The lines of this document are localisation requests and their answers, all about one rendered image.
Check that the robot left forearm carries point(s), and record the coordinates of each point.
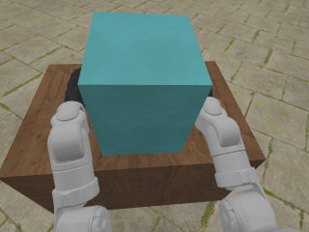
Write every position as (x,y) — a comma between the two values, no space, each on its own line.
(71,158)

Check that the left robot hand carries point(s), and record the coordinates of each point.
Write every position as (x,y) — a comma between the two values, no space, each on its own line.
(72,93)

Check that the pedestal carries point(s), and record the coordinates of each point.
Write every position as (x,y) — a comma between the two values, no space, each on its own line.
(124,181)

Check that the right robot upper arm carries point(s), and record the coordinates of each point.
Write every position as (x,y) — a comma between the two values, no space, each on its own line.
(248,212)

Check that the carton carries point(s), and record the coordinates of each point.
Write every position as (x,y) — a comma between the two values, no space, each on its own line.
(143,81)

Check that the robot right forearm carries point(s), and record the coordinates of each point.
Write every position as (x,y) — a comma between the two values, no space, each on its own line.
(231,163)

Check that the right robot hand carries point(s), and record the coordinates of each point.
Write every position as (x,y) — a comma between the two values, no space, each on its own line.
(210,93)

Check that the left robot upper arm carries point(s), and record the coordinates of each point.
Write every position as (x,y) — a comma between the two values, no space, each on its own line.
(86,219)

